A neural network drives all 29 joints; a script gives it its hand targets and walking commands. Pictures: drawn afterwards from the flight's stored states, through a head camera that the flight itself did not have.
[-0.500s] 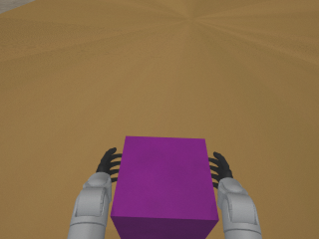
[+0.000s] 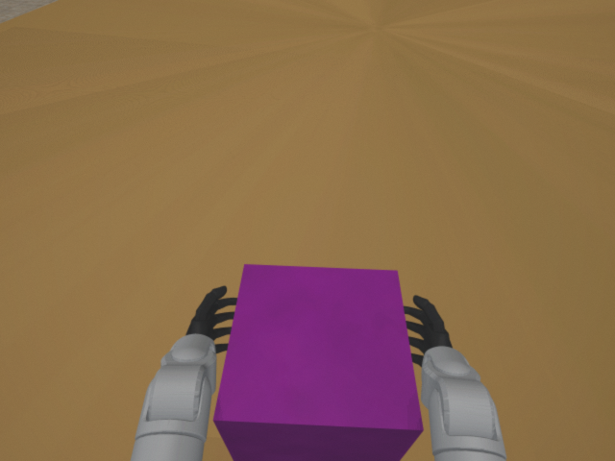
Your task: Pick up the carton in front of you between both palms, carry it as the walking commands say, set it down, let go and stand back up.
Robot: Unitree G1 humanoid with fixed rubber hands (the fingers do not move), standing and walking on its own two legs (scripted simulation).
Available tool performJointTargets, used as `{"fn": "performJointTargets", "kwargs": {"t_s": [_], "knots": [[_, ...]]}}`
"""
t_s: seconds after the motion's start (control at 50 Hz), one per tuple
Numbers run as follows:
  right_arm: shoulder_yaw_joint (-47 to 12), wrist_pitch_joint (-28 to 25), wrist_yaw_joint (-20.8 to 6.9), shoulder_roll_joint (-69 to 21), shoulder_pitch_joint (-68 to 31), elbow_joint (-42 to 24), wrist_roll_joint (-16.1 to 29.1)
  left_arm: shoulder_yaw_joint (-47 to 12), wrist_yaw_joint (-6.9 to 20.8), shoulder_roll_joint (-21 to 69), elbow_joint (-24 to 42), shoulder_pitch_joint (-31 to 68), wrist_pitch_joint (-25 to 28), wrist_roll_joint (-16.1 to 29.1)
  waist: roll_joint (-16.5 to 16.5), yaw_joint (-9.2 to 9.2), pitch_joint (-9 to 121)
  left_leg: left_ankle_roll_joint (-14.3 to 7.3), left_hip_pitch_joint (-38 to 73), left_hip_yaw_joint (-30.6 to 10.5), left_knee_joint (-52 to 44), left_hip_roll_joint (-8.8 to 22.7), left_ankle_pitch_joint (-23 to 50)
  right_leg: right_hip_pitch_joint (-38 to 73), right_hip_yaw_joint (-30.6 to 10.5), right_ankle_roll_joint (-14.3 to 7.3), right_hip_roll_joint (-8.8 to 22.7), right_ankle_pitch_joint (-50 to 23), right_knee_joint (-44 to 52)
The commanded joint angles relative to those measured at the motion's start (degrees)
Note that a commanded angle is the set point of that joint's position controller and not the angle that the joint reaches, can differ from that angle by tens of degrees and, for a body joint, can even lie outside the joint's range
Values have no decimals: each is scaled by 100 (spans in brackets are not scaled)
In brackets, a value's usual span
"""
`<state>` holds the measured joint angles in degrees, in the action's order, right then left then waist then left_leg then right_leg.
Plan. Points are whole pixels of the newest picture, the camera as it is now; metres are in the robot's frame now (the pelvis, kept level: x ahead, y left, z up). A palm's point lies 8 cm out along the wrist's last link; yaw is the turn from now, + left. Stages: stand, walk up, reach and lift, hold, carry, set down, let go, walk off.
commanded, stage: hold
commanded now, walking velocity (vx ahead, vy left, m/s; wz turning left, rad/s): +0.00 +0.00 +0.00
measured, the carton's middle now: (315, 377) +0.28 +0.00 -0.05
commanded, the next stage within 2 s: set down in 0.10 s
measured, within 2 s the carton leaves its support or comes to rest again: neither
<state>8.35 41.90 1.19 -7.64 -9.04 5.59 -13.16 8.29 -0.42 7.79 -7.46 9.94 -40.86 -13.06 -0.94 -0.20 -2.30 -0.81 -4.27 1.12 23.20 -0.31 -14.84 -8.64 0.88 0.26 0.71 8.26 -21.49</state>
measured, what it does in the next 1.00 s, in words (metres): lowers itself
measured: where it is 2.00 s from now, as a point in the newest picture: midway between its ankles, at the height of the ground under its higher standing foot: outside the picture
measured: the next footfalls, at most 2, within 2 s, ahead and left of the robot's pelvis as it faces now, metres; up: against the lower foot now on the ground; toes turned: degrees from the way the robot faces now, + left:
none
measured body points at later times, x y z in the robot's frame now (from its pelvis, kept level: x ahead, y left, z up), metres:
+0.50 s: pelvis -0.05 -0.02 -0.03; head +0.00 -0.02 +0.42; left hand +0.31 +0.16 -0.02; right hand +0.32 -0.15 -0.03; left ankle -0.02 +0.11 -0.74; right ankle +0.03 -0.12 -0.74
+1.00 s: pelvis -0.06 -0.01 -0.14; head +0.16 -0.01 +0.25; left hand +0.37 +0.14 -0.22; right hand +0.37 -0.17 -0.22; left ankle -0.02 +0.11 -0.74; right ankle +0.03 -0.12 -0.74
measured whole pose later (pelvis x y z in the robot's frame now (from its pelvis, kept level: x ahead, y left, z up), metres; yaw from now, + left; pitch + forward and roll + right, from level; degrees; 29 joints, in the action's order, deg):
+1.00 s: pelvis -0.06 -0.01 -0.14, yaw +5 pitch +37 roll +1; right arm 25.3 14.1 1.0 -5.7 -37.9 30.4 -12.8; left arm 23.2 -1.9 6.2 -34.6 40.6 -12.9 -12.1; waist -2.4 -2.6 10.2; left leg 0.7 -83.3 -4.0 73.0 -5.7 -26.8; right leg -86.3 -4.0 1.0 -3.5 21.8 -71.1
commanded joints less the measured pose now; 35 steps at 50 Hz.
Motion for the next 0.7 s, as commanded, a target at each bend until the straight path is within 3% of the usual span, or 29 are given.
{"fn": "performJointTargets", "kwargs": {"t_s": [0.0, 0.12, 0.24, 0.34, 0.4, 0.44, 0.5, 0.56, 0.68], "knots": [[-3032, -256, -1174, -4844, -2471, -502, 1288, -2812, 1089, 4784, 328, 2295, 258, 1128, 8, 78, 1578, 1, 51, -710, -390, -350, 2286, 1326, -521, -27, -624, -1768, -76], [-2782, -259, -1201, -4974, -2809, -3, 1130, -2727, 1224, 4908, -34, 2892, 272, 1152, 3, -32, 1215, -18, -388, -710, -497, -327, 1070, 1324, -518, -109, -600, -677, 5], [-1685, -532, -1373, -5173, -4476, 1570, 631, -1625, 1450, 4972, -1666, 4573, 652, 604, 7, -91, 632, -228, -1309, -608, -318, -259, -1056, 925, -444, -110, -500, 1113, -254], [-395, -924, -1318, -4916, -5307, 2799, -67, -71, 1376, 4580, -3020, 5315, 1134, -258, 129, 51, 448, -280, -1789, -535, 278, -351, -1241, 314, -555, -106, -462, 1756, -481], [387, -1197, -1163, -4311, -5218, 3167, -507, 700, 1220, 4021, -3373, 5197, 1370, -748, 145, 44, 478, -247, -2166, -494, 579, -430, -1074, -141, -524, -98, -495, 1545, -730], [680, -1470, -1069, -3937, -5121, 3219, -701, 898, 1160, 3742, -3411, 5131, 1594, -882, 141, -31, 681, -192, -2535, -471, 818, -476, -859, -506, -477, -94, -542, 1132, -993], [736, -1983, -968, -3721, -5002, 3210, -782, 783, 1137, 3620, -3344, 5167, 2052, -827, 106, -188, 1255, -100, -3115, -424, 1279, -581, -455, -1047, -420, -77, -606, 527, -1467], [365, -2544, -961, -3945, -5089, 3092, -620, 328, 1158, 3861, -3279, 5301, 2599, -539, 56, -248, 2040, -66, -3680, -384, 1767, -682, -170, -1454, -391, -80, -656, 112, -1991], [-1218, -3310, -1079, -4829, -5830, 2645, 84, -1194, 1179, 4790, -2920, 5838, 3328, 170, 61, -265, 4713, 86, -4609, -423, 2859, -801, 533, -1824, -388, 12, -725, -935, -3234]]}}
